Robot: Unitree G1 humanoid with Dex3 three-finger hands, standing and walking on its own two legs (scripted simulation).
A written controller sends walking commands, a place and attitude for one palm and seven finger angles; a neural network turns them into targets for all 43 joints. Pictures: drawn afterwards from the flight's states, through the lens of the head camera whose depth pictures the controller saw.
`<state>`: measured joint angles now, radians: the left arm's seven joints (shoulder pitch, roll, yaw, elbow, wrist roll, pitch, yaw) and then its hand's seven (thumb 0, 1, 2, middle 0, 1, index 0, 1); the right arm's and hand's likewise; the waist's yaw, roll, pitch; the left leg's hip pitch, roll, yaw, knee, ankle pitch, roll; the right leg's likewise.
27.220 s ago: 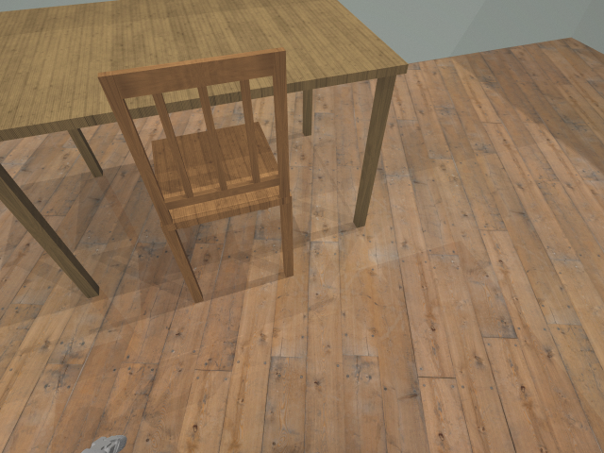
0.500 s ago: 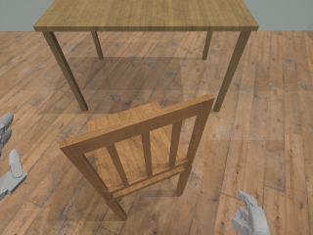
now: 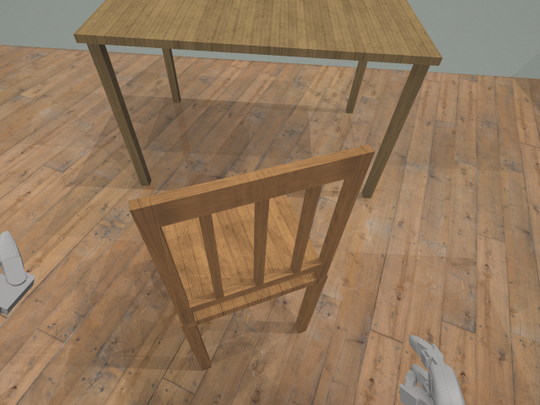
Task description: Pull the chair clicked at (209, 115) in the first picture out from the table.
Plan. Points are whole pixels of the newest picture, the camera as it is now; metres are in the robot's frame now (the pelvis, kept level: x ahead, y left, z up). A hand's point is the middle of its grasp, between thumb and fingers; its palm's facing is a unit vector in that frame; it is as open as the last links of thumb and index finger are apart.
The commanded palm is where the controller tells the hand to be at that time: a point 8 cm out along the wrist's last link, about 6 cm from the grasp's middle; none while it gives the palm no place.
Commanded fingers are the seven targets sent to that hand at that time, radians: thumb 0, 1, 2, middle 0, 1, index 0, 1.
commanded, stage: step back with the hand held close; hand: left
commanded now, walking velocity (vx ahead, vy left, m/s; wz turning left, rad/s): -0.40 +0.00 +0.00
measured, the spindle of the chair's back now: (259, 246) +0.41 +0.04 -0.08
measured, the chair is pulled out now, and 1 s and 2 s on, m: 0.61 0.61 0.61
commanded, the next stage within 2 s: stop stepping back and stand still in 0.68 s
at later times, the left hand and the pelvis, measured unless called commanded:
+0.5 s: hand out of the picture +0.17 +0.27 +0.17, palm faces +0.46 -0.75 -0.47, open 7.4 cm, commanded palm +0.09 +0.30 +0.18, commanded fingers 0.00 0.90 0.90 -0.20 -0.30 -0.20 -0.30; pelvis -0.04 -0.01 +0.00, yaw +2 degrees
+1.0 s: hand out of the picture +0.07 +0.22 +0.16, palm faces +0.37 -0.76 -0.54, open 7.4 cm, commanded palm +0.01 +0.25 +0.18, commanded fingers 0.00 0.90 0.90 -0.20 -0.30 -0.20 -0.30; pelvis -0.13 -0.05 +0.00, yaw +1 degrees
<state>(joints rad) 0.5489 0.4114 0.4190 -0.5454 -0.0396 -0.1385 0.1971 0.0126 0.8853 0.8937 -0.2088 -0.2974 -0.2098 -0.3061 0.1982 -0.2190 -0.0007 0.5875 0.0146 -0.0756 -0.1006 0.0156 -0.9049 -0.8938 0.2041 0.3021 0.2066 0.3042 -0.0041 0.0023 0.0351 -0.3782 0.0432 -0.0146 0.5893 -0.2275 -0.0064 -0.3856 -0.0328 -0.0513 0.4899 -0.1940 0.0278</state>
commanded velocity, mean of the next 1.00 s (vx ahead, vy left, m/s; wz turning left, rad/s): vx -0.26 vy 0.03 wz -0.01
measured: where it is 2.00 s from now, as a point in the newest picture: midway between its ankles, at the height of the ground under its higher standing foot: outside the picture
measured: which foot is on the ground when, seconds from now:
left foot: down 0.00-0.78, up 0.80-0.96, down 0.98-1.00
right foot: down 0.00-0.40, up 0.42-0.66, down 0.68-1.00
